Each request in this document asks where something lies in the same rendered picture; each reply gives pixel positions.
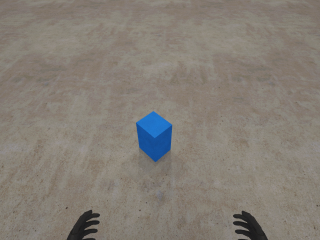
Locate robot right hand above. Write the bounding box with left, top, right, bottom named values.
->
left=233, top=210, right=268, bottom=240

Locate carton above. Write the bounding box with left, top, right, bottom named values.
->
left=136, top=111, right=173, bottom=162

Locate robot left hand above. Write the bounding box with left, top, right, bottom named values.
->
left=66, top=210, right=100, bottom=240

